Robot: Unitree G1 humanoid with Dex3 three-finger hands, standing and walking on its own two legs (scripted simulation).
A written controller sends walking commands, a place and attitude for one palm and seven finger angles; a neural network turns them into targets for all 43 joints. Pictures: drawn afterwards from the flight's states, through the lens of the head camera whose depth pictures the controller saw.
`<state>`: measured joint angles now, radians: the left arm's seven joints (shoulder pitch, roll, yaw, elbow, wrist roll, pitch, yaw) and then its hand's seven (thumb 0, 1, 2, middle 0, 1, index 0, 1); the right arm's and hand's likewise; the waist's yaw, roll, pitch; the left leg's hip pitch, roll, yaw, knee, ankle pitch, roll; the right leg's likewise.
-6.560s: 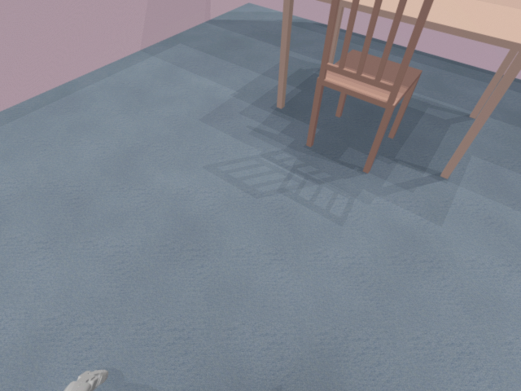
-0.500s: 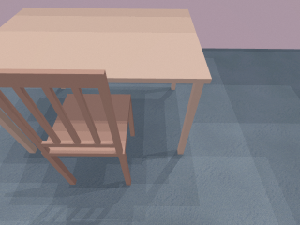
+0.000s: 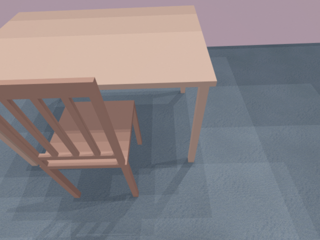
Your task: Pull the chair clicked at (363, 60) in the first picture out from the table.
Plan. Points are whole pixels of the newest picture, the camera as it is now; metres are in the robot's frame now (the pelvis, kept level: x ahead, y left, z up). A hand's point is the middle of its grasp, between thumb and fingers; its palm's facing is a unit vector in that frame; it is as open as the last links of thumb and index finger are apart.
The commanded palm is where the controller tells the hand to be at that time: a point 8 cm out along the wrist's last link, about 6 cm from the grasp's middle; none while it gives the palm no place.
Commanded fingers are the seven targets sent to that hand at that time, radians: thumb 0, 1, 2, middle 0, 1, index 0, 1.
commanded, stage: look again from close up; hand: left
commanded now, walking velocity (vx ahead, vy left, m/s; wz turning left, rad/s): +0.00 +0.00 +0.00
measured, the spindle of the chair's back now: (59, 130) +0.47 +0.40 -0.08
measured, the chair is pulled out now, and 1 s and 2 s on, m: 0.00 0.00 0.00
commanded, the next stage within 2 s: raise the hand toward the chair's back in 0.46 s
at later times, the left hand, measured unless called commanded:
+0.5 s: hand out of the picture +0.00 +0.16 -0.17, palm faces +0.04 -0.98 -0.21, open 7.3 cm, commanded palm none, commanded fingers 0.00 0.90 0.90 -0.20 -0.30 -0.20 -0.30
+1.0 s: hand out of the picture +0.13 +0.16 -0.07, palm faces +0.04 -1.00 +0.05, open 9.4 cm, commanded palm +0.11 +0.23 -0.06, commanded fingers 0.00 0.36 0.67 -0.15 -0.22 -0.15 -0.22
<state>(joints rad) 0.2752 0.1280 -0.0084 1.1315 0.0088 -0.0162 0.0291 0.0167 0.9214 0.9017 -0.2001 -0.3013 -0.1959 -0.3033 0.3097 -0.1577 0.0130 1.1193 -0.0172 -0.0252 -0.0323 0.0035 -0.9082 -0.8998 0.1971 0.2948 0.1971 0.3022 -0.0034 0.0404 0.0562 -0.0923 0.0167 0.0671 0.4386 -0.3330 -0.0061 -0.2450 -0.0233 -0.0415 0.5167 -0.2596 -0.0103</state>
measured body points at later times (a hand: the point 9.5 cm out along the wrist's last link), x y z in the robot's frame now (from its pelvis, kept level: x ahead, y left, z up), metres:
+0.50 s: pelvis +0.00 -0.02 +0.00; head +0.02 -0.03 +0.45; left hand +0.00 +0.21 -0.15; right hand -0.01 -0.22 -0.17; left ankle -0.06 +0.12 -0.74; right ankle +0.01 -0.11 -0.74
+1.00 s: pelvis -0.06 +0.00 -0.08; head +0.00 +0.02 +0.37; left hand +0.12 +0.22 -0.07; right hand +0.20 -0.25 -0.09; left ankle -0.06 +0.12 -0.74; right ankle +0.01 -0.11 -0.74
